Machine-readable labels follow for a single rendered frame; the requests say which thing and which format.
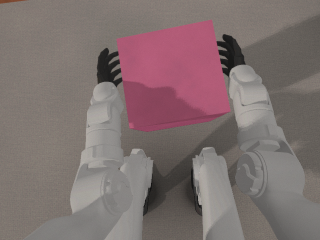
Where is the robot left upper arm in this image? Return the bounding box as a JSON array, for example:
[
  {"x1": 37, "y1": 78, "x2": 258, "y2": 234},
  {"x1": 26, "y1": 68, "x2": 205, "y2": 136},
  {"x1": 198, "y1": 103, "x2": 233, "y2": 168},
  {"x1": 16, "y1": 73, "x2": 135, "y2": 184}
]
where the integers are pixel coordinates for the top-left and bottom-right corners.
[{"x1": 23, "y1": 168, "x2": 133, "y2": 240}]

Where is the robot left forearm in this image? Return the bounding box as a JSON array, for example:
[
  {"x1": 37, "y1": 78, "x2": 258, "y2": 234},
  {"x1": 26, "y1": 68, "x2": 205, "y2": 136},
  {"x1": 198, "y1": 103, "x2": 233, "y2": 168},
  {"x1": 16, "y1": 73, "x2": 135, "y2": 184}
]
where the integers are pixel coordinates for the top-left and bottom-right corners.
[{"x1": 70, "y1": 81, "x2": 124, "y2": 202}]

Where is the robot right upper arm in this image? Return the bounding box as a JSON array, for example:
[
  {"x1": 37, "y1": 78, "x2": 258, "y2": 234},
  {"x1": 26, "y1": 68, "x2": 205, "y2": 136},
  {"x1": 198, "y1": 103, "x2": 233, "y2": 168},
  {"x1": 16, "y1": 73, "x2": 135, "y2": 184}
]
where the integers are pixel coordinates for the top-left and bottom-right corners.
[{"x1": 235, "y1": 150, "x2": 320, "y2": 240}]

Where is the carton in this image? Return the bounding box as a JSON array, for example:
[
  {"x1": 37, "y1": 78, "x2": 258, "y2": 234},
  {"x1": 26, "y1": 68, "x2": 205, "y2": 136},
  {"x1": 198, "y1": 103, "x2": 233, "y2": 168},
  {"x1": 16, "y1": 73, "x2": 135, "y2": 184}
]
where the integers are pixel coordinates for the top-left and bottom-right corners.
[{"x1": 116, "y1": 19, "x2": 231, "y2": 132}]

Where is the right robot thigh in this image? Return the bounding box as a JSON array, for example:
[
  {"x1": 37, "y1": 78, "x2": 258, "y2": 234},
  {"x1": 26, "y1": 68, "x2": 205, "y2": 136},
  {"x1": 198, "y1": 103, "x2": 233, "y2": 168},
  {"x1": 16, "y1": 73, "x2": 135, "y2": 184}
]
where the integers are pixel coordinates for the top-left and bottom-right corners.
[{"x1": 192, "y1": 152, "x2": 245, "y2": 240}]

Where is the robot thigh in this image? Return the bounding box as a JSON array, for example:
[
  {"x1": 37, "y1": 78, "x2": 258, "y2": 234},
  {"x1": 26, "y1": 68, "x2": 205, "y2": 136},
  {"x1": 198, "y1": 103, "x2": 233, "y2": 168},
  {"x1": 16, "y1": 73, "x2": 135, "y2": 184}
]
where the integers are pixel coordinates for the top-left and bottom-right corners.
[
  {"x1": 105, "y1": 153, "x2": 153, "y2": 240},
  {"x1": 192, "y1": 152, "x2": 245, "y2": 240}
]

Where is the robot right forearm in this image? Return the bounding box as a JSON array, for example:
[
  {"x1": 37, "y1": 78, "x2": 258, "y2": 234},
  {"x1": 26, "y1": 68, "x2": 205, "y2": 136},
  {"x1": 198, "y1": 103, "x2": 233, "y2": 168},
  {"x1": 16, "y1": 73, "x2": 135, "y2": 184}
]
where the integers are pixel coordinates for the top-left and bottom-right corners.
[{"x1": 228, "y1": 64, "x2": 305, "y2": 186}]

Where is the left robot thigh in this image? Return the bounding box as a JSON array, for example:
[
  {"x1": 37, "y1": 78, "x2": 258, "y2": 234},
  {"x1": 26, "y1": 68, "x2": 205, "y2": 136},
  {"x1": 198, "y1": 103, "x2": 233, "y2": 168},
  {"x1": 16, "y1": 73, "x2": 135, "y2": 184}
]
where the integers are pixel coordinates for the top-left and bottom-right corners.
[{"x1": 105, "y1": 153, "x2": 153, "y2": 240}]

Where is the robot left hand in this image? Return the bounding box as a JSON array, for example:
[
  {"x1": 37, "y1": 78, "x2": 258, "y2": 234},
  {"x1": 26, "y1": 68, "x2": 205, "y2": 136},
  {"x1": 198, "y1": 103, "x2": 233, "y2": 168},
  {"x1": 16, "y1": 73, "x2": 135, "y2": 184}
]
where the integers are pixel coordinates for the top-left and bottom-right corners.
[{"x1": 97, "y1": 48, "x2": 123, "y2": 87}]

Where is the robot right hand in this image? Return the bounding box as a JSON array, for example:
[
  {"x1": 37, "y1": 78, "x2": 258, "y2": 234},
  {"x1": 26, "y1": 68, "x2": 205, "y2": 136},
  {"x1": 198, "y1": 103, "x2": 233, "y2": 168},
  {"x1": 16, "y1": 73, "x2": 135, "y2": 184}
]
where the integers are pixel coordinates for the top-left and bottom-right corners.
[{"x1": 216, "y1": 34, "x2": 246, "y2": 77}]

